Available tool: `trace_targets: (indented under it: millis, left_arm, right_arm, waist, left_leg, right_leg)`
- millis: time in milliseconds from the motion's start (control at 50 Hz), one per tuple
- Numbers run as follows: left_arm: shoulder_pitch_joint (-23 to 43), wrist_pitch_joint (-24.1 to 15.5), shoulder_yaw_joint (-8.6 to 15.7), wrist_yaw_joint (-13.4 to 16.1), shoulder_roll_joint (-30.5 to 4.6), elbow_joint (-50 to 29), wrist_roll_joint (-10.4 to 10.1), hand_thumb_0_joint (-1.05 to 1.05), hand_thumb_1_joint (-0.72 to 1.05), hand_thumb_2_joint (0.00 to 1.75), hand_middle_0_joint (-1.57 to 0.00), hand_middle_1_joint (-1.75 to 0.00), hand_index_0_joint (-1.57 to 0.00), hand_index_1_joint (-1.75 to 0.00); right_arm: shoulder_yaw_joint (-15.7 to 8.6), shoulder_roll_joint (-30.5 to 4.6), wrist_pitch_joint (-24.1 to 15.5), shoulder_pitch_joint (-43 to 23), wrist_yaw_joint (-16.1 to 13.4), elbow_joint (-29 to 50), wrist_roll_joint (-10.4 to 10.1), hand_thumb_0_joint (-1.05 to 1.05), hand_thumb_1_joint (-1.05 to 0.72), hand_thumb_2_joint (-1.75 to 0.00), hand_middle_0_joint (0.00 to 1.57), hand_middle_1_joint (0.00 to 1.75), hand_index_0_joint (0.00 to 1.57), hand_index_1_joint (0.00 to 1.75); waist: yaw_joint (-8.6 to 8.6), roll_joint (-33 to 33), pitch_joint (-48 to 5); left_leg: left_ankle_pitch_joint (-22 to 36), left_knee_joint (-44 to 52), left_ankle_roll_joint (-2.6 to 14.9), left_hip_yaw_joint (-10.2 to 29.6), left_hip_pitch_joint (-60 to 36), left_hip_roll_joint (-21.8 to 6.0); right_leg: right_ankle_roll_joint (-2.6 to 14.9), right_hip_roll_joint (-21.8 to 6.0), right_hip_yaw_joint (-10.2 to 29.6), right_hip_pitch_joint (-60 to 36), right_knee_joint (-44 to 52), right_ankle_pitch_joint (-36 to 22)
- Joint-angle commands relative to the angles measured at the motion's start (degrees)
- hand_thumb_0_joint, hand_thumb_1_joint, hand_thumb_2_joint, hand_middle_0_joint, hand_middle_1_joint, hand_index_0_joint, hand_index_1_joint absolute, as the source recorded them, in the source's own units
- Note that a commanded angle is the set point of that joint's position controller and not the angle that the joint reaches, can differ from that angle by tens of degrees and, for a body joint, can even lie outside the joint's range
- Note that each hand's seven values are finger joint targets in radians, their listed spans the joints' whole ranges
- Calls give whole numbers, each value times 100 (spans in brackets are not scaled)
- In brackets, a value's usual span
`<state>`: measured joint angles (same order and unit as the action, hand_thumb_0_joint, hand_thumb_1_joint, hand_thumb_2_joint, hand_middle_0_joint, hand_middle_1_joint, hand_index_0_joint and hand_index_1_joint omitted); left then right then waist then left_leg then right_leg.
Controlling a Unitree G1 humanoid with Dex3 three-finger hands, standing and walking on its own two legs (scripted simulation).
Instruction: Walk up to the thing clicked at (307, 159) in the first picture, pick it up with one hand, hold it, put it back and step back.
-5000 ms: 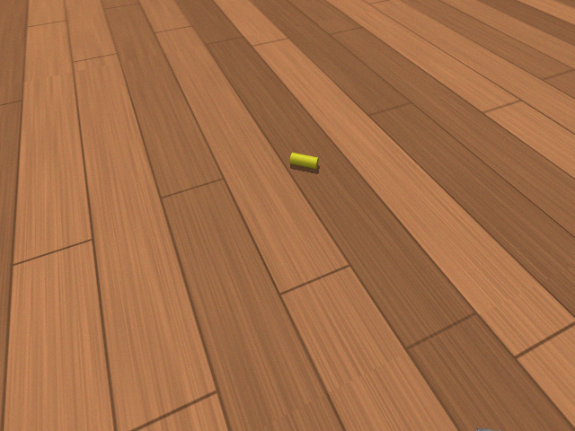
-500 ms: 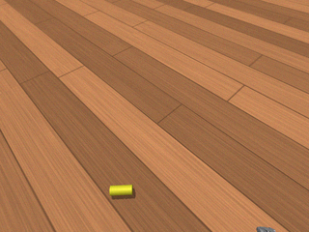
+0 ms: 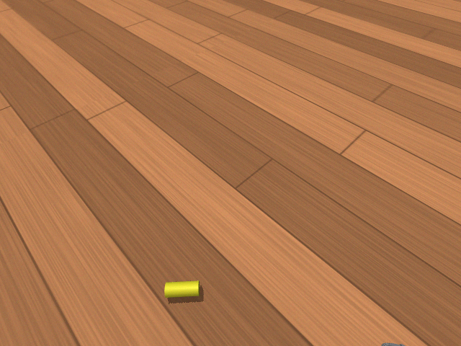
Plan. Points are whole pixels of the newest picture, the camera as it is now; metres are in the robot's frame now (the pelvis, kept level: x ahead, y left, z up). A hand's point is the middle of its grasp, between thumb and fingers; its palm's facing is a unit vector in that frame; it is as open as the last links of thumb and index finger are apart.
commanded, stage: stand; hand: left
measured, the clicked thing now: (182, 289) +0.43 +0.23 -0.75
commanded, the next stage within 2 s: none
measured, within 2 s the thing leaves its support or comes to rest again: neither
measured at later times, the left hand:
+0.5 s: hand out of the picture +0.09 +0.25 -0.16, palm faces -0.01 -0.94 -0.34, open 7.4 cm
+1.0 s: hand out of the picture +0.08 +0.25 -0.16, palm faces +0.01 -0.94 -0.34, open 7.4 cm
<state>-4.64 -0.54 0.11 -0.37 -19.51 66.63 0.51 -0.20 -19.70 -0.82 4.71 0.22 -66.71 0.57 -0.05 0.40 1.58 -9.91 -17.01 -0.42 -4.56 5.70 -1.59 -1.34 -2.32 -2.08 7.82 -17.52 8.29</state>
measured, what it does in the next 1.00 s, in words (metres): stands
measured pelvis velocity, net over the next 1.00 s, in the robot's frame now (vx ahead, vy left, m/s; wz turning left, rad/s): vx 0.01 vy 0.00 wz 0.02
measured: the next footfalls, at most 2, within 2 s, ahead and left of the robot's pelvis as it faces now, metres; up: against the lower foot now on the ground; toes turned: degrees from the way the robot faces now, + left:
none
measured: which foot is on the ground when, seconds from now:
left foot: down 0.00-1.00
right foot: down 0.00-1.00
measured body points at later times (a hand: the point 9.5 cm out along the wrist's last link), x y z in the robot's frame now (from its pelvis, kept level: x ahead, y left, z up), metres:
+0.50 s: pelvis +0.01 +0.00 +0.00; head +0.02 +0.00 +0.45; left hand +0.09 +0.30 -0.13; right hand +0.10 -0.30 -0.13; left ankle -0.01 +0.12 -0.75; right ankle +0.01 -0.13 -0.75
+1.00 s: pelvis +0.01 +0.00 +0.00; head +0.02 +0.00 +0.45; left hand +0.08 +0.30 -0.13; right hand +0.10 -0.30 -0.13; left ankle -0.01 +0.12 -0.75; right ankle +0.01 -0.13 -0.75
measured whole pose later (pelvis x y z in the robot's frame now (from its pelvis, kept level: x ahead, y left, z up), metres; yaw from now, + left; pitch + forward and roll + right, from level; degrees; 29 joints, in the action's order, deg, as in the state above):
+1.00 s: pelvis +0.01 +0.00 +0.00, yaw +1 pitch -2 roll +0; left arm -5.7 -0.5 0.0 0.0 -20.0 65.8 0.5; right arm 0.0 -19.9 -0.3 5.5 0.2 -65.6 0.4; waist -0.2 0.0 1.8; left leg -10.5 -16.2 -0.8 -3.4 3.9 -1.7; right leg -1.1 -2.2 -3.3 5.5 -16.5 9.2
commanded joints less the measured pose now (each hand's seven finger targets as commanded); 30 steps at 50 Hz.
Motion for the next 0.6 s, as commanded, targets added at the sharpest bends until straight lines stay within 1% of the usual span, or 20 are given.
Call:
trace_targets:
  millis: [0,40,60,80,100,120,140,160,200,240,260,280,320,340,380,440,460,500,540,580]
  left_arm:
    - [269,-120,222,65,-1217,-358,3,0,90,90,-20,-30,-20,-30]
    - [213,-122,210,66,-1191,-357,6,0,90,90,-20,-30,-20,-30]
    - [224,-131,207,69,-1217,-371,15,0,90,90,-20,-30,-20,-30]
    - [240,-131,216,70,-1221,-379,15,0,90,90,-20,-30,-20,-30]
    - [246,-131,217,70,-1252,-381,8,0,90,90,-20,-30,-20,-30]
    - [254,-134,213,71,-1224,-388,-1,0,90,90,-20,-30,-20,-30]
    - [210,-132,206,72,-1212,-402,12,0,90,90,-20,-30,-20,-30]
    - [271,-132,209,79,-1234,-413,-8,0,90,90,-20,-30,-20,-30]
    - [237,-131,196,76,-1212,-413,8,0,90,90,-20,-30,-20,-30]
    - [260,-128,206,82,-1243,-409,6,0,90,90,-20,-30,-20,-30]
    - [279,-127,214,83,-1286,-425,-1,0,90,90,-20,-30,-20,-30]
    - [259,-121,210,85,-1241,-409,-4,0,90,90,-20,-30,-20,-30]
    - [288,-115,208,81,-1263,-413,1,0,90,90,-20,-30,-20,-30]
    - [229,-120,198,84,-1234,-409,-3,0,90,90,-20,-30,-20,-30]
    - [248,-127,191,87,-1241,-403,-2,0,90,90,-20,-30,-20,-30]
    - [235,-136,212,95,-1283,-417,6,0,90,90,-20,-30,-20,-30]
    - [197,-141,192,92,-1237,-422,11,0,90,90,-20,-30,-20,-30]
    - [200,-149,202,97,-1265,-412,-8,0,90,90,-20,-30,-20,-30]
    - [211,-139,214,101,-1285,-422,-3,0,90,90,-20,-30,-20,-30]
    - [234,-125,213,101,-1252,-413,2,0,90,90,-20,-30,-20,-30]
  right_arm:
    - [-212,-1239,-145,-269,-52,317,24,0,-90,-90,20,30,20,30]
    - [-221,-1253,-136,-346,-49,341,10,0,-90,-90,20,30,20,30]
    - [-222,-1236,-136,-303,-43,351,16,0,-90,-90,20,30,20,30]
    - [-226,-1261,-140,-292,-48,343,15,0,-90,-90,20,30,20,30]
    - [-216,-1222,-143,-253,-43,339,17,0,-90,-90,20,30,20,30]
    - [-219,-1259,-144,-272,-45,330,21,0,-90,-90,20,30,20,30]
    - [-235,-1275,-140,-268,-49,341,16,0,-90,-90,20,30,20,30]
    - [-228,-1239,-140,-264,-46,340,22,0,-90,-90,20,30,20,30]
    - [-232,-1267,-133,-320,-49,350,10,0,-90,-90,20,30,20,30]
    - [-214,-1238,-138,-235,-48,338,15,0,-90,-90,20,30,20,30]
    - [-222,-1238,-139,-234,-50,345,22,0,-90,-90,20,30,20,30]
    - [-227,-1274,-135,-263,-55,337,12,0,-90,-90,20,30,20,30]
    - [-218,-1224,-124,-277,-57,345,14,0,-90,-90,20,30,20,30]
    - [-221,-1243,-123,-295,-53,344,2,0,-90,-90,20,30,20,30]
    - [-216,-1231,-111,-274,-44,343,4,0,-90,-90,20,30,20,30]
    - [-225,-1254,-113,-253,-49,362,12,0,-90,-90,20,30,20,30]
    - [-222,-1265,-113,-280,-50,366,2,0,-90,-90,20,30,20,30]
    - [-208,-1227,-112,-229,-54,357,0,0,-90,-90,20,30,20,30]
    - [-222,-1258,-105,-231,-60,367,8,0,-90,-90,20,30,20,30]
    - [-215,-1253,-100,-236,-67,379,7,0,-90,-90,20,30,20,30]
  waist:
    - [18,-80,-326]
    - [-10,-98,-346]
    - [12,20,-391]
    - [11,10,-381]
    - [30,4,-398]
    - [15,-60,-350]
    - [9,-71,-449]
    - [27,-40,-406]
    - [0,-59,-402]
    - [40,-72,-387]
    - [35,-28,-472]
    - [17,-81,-420]
    - [31,-36,-405]
    - [4,-56,-377]
    - [39,-49,-362]
    - [36,-46,-512]
    - [24,-75,-506]
    - [42,-54,-461]
    - [41,-64,-509]
    - [43,-91,-460]
  left_leg:
    - [559,341,58,655,93,-742]
    - [607,329,73,666,15,-744]
    - [676,341,74,668,-19,-756]
    - [757,299,79,643,-38,-740]
    - [771,323,48,650,-66,-735]
    - [838,309,62,648,-58,-752]
    - [881,290,76,653,-96,-772]
    - [916,314,60,649,-38,-741]
    - [853,305,73,657,-78,-767]
    - [909,319,50,651,-17,-747]
    - [1014,319,57,655,-93,-773]
    - [986,289,59,643,-91,-743]
    - [908,317,48,652,-61,-748]
    - [896,305,40,662,-102,-737]
    - [786,298,53,653,-59,-718]
    - [1089,240,73,651,-143,-747]
    - [1148,218,73,630,-194,-736]
    - [1145,227,61,644,-182,-746]
    - [1264,202,73,643,-207,-769]
    - [1197,220,66,617,-128,-738]
  right_leg:
    - [173,-638,531,-186,222,-509]
    - [169,-633,507,-152,241,-540]
    - [170,-627,469,-171,213,-541]
    - [181,-657,515,-191,239,-687]
    - [176,-638,480,-169,205,-643]
    - [185,-655,503,-192,210,-696]
    - [184,-652,469,-239,186,-733]
    - [184,-645,471,-239,189,-751]
    - [178,-646,468,-223,213,-689]
    - [176,-654,471,-301,209,-763]
    - [195,-657,455,-327,145,-788]
    - [187,-665,475,-278,196,-800]
    - [196,-652,449,-297,185,-696]
    - [186,-645,451,-239,214,-677]
    - [175,-651,457,-258,268,-652]
    - [204,-685,454,-407,179,-996]
    - [189,-688,445,-343,208,-1089]
    - [183,-674,435,-366,200,-1072]
    - [196,-677,419,-415,152,-1136]
    - [199,-682,425,-426,188,-1120]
